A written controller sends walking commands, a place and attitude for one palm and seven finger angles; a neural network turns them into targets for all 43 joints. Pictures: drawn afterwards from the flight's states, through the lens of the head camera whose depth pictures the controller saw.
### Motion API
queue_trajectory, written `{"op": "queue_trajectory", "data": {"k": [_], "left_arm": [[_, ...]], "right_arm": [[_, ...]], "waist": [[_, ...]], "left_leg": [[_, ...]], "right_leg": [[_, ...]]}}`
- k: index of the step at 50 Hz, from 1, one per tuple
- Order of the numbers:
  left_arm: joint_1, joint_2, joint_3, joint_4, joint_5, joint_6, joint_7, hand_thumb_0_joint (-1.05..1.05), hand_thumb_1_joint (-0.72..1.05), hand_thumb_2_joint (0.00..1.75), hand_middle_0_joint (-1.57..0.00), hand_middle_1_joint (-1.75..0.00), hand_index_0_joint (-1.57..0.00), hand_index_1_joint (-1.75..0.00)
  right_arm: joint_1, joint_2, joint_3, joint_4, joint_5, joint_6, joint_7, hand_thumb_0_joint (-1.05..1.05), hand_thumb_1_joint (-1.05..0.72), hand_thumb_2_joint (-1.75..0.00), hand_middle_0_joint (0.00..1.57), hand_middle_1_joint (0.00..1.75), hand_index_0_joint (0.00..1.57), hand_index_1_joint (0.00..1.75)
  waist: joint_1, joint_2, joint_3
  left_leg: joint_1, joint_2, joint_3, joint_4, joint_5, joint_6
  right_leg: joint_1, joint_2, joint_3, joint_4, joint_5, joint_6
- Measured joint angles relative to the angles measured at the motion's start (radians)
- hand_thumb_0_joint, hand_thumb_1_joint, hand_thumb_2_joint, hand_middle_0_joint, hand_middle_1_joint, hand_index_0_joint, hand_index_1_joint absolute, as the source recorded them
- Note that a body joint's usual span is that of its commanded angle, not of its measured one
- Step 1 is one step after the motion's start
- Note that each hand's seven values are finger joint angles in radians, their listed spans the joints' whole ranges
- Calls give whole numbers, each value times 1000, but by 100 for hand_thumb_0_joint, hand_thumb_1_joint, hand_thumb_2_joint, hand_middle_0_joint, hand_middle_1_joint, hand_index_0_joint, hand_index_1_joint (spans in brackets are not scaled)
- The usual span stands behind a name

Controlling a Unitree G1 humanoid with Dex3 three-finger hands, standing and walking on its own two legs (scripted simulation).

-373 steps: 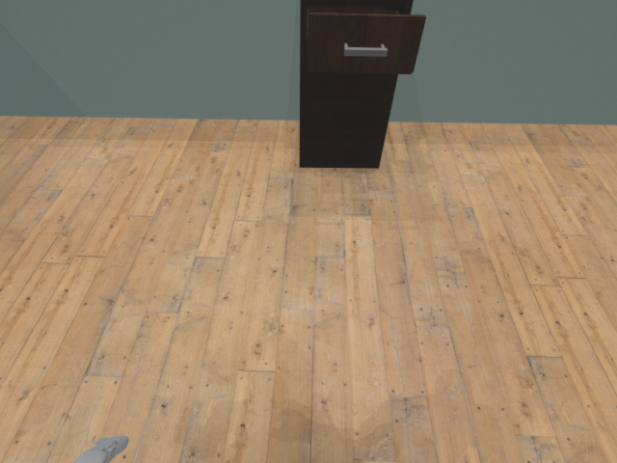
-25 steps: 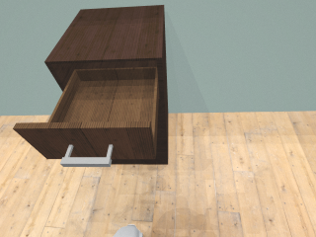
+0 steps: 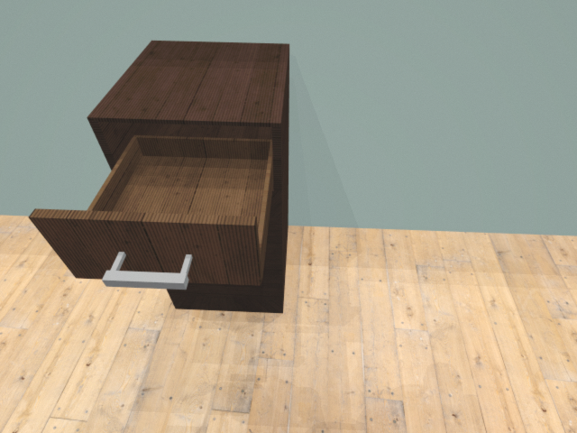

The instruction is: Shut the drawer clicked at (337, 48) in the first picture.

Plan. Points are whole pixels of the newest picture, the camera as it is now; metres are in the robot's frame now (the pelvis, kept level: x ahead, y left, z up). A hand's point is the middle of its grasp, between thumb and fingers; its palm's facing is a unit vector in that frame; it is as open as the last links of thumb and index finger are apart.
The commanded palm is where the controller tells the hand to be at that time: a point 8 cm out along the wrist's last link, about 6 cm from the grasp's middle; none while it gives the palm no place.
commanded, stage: come to a stop and stand still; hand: left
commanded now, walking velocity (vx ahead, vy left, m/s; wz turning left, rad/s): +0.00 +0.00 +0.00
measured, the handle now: (150, 269) +0.38 +0.27 -0.03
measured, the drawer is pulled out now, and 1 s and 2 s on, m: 0.29 0.29 0.29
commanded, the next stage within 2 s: look again from close up in 1.20 s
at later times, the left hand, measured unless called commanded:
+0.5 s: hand out of the picture -0.03 +0.17 -0.18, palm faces +0.06 -0.99 -0.14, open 7.4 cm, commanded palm none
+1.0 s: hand out of the picture +0.01 +0.20 -0.18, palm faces +0.04 -0.98 -0.17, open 7.4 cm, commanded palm none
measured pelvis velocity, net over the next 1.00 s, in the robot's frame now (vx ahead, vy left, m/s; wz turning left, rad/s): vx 0.02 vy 0.04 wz -0.01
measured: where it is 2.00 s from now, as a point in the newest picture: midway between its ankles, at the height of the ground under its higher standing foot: outside the picture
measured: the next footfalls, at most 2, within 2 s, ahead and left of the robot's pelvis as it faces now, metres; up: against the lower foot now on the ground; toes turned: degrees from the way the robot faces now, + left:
none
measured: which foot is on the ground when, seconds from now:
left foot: down 0.00-1.00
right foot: down 0.00-1.00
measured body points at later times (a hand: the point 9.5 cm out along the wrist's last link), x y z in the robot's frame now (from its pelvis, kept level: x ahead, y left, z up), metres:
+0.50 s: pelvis -0.01 +0.02 +0.00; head -0.01 +0.02 +0.45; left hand -0.03 +0.22 -0.17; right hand -0.09 -0.17 -0.16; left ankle -0.02 +0.14 -0.74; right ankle +0.03 -0.05 -0.74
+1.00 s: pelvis +0.02 +0.04 +0.00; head +0.03 +0.04 +0.45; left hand +0.01 +0.26 -0.16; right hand +0.01 -0.17 -0.16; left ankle -0.02 +0.14 -0.74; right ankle +0.03 -0.05 -0.74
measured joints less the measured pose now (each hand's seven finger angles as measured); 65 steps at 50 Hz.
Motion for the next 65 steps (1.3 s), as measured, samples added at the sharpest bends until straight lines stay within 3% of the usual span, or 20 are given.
{"op": "queue_trajectory", "data": {"k": [19, 33, 65], "left_arm": [[80, -52, 4, 15, 4, -7, -3, 0, 91, 89, -19, -30, -20, -30], [74, -48, -3, 11, 5, -21, 2, 0, 91, 89, -19, -30, -20, -30], [1, 10, -11, 5, 3, -32, -1, 0, 91, 89, -19, -30, -20, -30]], "right_arm": [[131, 27, 0, 10, -4, -8, 0, 0, -91, -90, 20, 30, 20, 30], [102, 46, 9, -6, 2, -35, -2, 0, -91, -90, 20, 30, 20, 30], [-14, -43, 10, -11, 8, -50, -5, 0, -91, -90, 20, 30, 20, 30]], "waist": [[-11, -12, -20], [-8, -12, -24], [-8, -3, 18]], "left_leg": [[-69, -17, 14, 18, 17, 21], [-58, -47, 27, 5, 4, 47], [40, -60, 23, -50, -22, 58]], "right_leg": [[-64, -16, 15, 1, 32, 15], [-73, -45, 31, 28, 5, 36], [7, -55, 32, 17, -45, 53]]}}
